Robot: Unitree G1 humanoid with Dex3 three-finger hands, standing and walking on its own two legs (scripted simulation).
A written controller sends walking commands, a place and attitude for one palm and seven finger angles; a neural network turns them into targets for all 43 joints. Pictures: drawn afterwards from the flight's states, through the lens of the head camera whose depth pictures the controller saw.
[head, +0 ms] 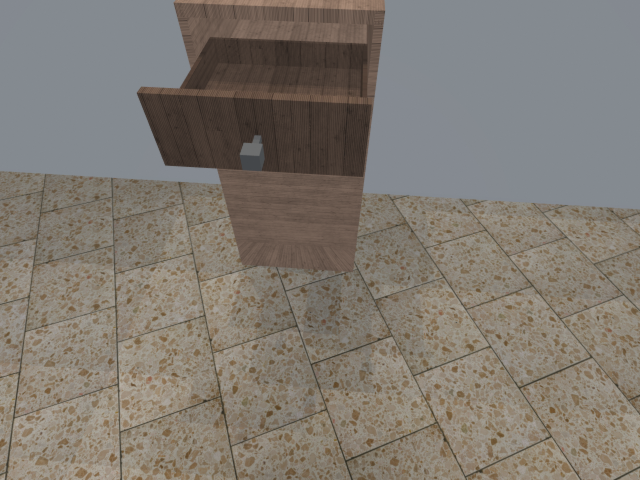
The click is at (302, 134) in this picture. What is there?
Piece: drawer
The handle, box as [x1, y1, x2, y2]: [240, 135, 264, 170]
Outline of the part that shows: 260,135 254,135 253,141 251,143 243,143 240,152 242,169 261,170 264,157 262,144 260,143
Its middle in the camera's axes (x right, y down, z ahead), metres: -0.12 -0.15 +0.67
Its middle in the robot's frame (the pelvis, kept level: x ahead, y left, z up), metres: +0.61 +0.15 +0.05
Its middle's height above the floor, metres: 0.83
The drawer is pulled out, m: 0.30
